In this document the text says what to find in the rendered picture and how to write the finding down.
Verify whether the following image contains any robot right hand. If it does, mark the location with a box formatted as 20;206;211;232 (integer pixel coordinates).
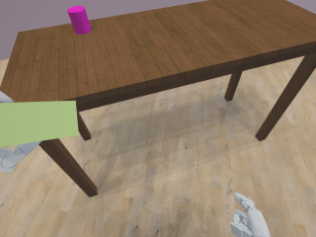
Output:
231;193;271;237

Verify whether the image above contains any table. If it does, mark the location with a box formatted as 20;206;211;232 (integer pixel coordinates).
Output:
0;0;316;198

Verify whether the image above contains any sponge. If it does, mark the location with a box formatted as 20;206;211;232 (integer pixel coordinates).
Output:
0;101;79;147

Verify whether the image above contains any robot left hand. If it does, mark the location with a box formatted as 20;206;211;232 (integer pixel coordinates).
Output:
0;91;41;173

